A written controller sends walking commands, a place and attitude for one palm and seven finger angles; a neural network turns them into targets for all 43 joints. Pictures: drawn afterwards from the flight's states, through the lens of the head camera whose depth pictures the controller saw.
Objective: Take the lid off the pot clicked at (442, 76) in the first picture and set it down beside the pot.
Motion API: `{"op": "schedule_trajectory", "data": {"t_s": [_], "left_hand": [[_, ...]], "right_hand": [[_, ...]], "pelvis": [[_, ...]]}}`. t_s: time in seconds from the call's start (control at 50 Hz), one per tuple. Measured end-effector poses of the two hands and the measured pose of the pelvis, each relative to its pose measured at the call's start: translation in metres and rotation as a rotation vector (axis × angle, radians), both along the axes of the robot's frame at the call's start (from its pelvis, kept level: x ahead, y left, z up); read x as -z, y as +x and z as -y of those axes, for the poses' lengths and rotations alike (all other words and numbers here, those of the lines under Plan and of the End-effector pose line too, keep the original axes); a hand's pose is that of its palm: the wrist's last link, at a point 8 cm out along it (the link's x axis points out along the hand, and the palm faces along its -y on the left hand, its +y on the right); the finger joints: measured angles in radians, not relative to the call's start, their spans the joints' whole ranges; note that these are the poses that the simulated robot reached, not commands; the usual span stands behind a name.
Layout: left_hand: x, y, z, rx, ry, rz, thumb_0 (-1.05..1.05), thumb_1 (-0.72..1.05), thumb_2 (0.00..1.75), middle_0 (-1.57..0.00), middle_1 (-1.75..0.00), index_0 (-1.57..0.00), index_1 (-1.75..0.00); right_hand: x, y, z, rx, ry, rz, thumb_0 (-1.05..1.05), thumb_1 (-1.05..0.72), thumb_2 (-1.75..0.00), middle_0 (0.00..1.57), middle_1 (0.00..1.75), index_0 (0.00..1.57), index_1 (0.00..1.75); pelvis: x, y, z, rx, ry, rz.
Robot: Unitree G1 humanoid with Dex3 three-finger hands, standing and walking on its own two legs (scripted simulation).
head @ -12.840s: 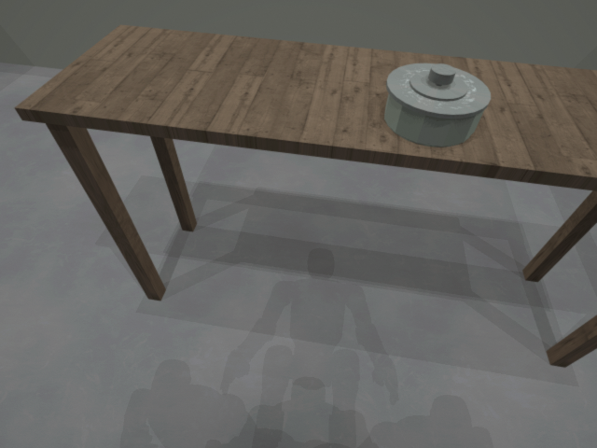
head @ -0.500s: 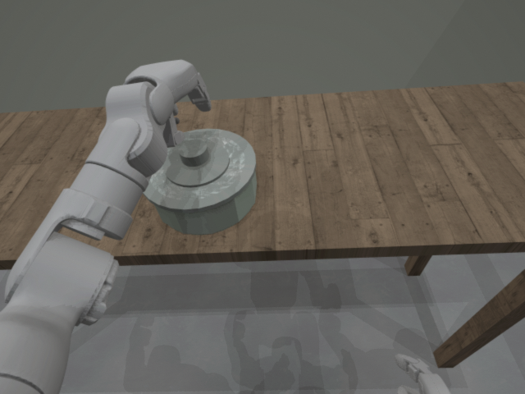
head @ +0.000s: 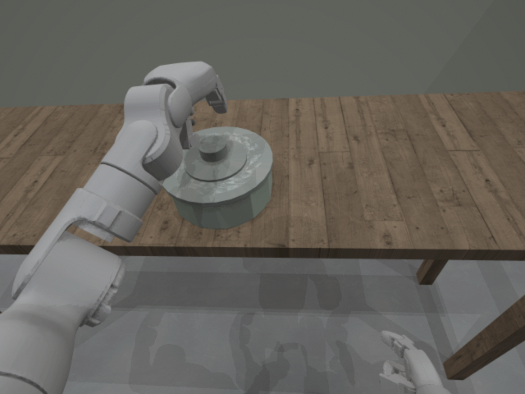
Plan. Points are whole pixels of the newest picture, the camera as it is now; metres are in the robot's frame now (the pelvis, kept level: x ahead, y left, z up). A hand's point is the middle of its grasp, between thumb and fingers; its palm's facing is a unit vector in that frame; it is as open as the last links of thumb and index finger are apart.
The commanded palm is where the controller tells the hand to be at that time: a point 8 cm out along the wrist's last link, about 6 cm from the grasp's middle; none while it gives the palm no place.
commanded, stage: move the open hand above the knob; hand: left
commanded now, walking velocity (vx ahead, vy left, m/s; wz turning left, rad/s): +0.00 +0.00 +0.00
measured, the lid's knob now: (213, 148) +0.46 +0.12 +0.15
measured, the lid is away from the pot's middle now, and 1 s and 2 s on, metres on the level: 0.00 0.00 0.00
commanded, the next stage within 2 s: lower the open fingers around the knob in 0.38 s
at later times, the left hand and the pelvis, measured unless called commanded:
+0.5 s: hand (202, 124) +0.42 +0.11 +0.22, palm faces -0.18 -0.07 -0.98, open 10.0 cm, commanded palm +0.39 +0.12 +0.28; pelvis +0.00 -0.01 +0.00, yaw -1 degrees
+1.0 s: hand (206, 145) +0.42 +0.11 +0.19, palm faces -0.28 -0.10 -0.95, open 10.0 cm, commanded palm +0.40 +0.12 +0.25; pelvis +0.00 -0.02 +0.00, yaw +0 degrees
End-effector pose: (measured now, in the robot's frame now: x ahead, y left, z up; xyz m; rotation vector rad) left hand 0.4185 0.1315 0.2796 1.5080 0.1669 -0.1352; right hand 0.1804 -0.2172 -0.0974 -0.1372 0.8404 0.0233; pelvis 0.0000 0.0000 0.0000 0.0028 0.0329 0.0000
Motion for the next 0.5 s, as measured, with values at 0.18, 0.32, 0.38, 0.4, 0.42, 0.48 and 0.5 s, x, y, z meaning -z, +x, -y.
{"op": "schedule_trajectory", "data": {"t_s": [0.18, 0.32, 0.38, 0.4, 0.42, 0.48, 0.5], "left_hand": [[-0.001, -0.002, 0.011, 0.026, -0.013, 0.007, -0.01, -0.38, 1.66, -0.88, -0.08, -0.89, -0.08], [0.0, -0.003, 0.015, 0.025, -0.014, 0.013, -0.01, -0.38, 1.66, -0.88, -0.08, -0.89, -0.08], [0.0, -0.003, 0.016, 0.024, -0.018, 0.016, -0.01, -0.38, 1.66, -0.88, -0.08, -0.89, -0.08], [-0.001, -0.004, 0.016, 0.024, -0.019, 0.019, -0.01, -0.38, 1.66, -0.88, -0.08, -0.89, -0.08], [-0.001, -0.004, 0.016, 0.022, -0.015, 0.022, -0.01, -0.38, 1.66, -0.88, -0.08, -0.89, -0.08], [0.0, -0.005, 0.015, 0.009, -0.012, 0.017, -0.01, -0.38, 1.66, -0.88, -0.08, -0.89, -0.08], [0.0, -0.006, 0.016, 0.011, -0.013, 0.016, -0.01, -0.38, 1.66, -0.88, -0.08, -0.89, -0.08]], "right_hand": [[0.007, -0.02, 0.008, 0.026, -0.001, -0.04, 0.01, -0.9, -0.9, 0.2, 0.3, 0.2, 0.3], [0.009, -0.027, 0.015, 0.044, -0.003, -0.045, 0.01, -0.9, -0.9, 0.2, 0.3, 0.2, 0.3], [0.008, -0.027, 0.018, 0.047, -0.004, -0.04, 0.01, -0.9, -0.9, 0.2, 0.3, 0.2, 0.3], [0.008, -0.026, 0.019, 0.048, -0.004, -0.036, 0.01, -0.9, -0.9, 0.2, 0.3, 0.2, 0.3], [0.007, -0.025, 0.02, 0.049, -0.005, -0.032, 0.01, -0.9, -0.9, 0.2, 0.3, 0.2, 0.3], [0.006, -0.022, 0.022, 0.047, -0.004, -0.027, 0.01, -0.9, -0.9, 0.2, 0.3, 0.2, 0.3], [0.006, -0.021, 0.022, 0.046, -0.004, -0.023, 0.01, -0.9, -0.9, 0.2, 0.3, 0.2, 0.3]], "pelvis": [[0.0, -0.002, 0.001, 0.01, 0.002, 0.007], [0.0, -0.003, 0.004, 0.017, 0.004, 0.009], [0.0, -0.003, 0.006, 0.019, 0.004, 0.011], [0.0, -0.003, 0.006, 0.02, 0.004, 0.011], [0.0, -0.003, 0.007, 0.02, 0.005, 0.012], [0.0, -0.004, 0.009, 0.018, 0.005, 0.014], [0.0, -0.004, 0.01, 0.017, 0.005, 0.014]]}}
